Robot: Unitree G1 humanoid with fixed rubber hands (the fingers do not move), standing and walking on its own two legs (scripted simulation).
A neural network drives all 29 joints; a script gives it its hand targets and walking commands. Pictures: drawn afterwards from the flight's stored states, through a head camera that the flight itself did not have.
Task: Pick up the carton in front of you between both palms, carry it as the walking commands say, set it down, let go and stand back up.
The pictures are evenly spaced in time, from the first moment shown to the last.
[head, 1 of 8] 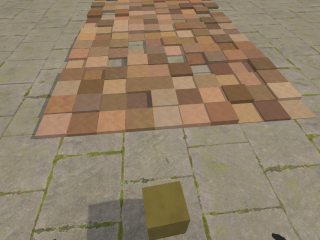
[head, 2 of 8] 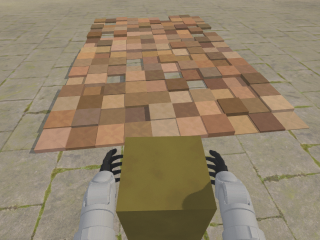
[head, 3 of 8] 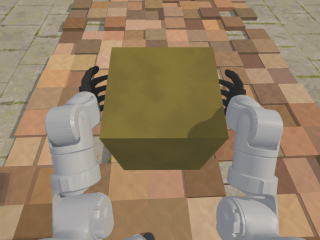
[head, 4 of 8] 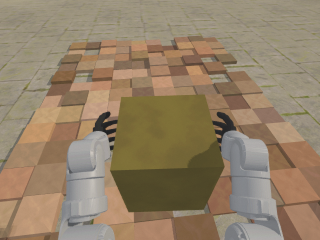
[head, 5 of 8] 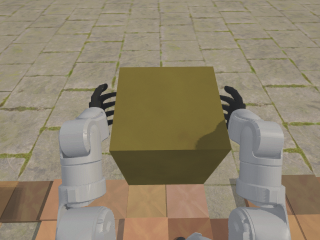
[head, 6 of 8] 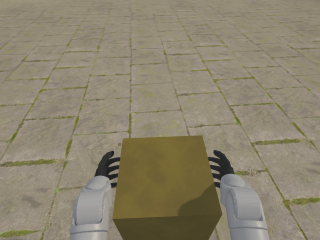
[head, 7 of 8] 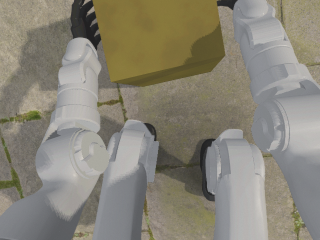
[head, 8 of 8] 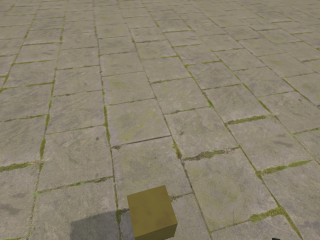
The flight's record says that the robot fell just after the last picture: no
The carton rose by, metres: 0.79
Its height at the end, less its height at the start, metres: +0.00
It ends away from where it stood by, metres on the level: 6.90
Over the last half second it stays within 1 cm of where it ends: yes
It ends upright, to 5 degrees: yes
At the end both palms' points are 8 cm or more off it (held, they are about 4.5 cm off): yes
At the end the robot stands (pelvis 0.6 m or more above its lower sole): yes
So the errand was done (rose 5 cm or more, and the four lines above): yes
